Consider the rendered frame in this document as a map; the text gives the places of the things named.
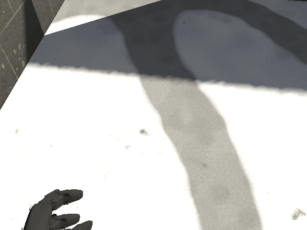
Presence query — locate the left robot hand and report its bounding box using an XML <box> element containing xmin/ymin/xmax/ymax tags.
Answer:
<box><xmin>21</xmin><ymin>189</ymin><xmax>93</xmax><ymax>230</ymax></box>

